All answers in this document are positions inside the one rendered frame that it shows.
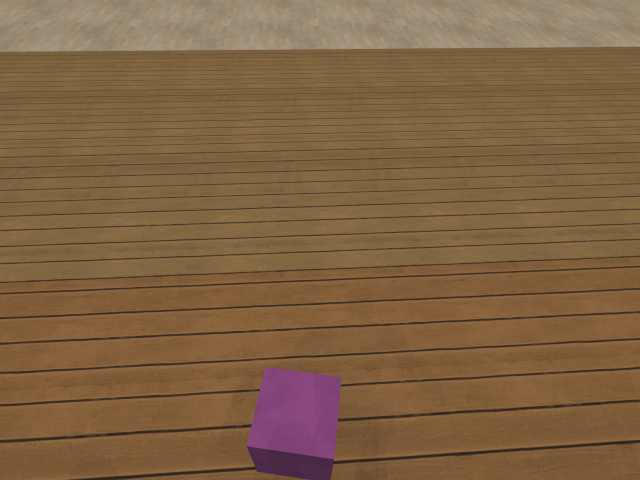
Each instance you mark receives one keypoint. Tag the carton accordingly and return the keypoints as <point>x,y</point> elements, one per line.
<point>294,427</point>

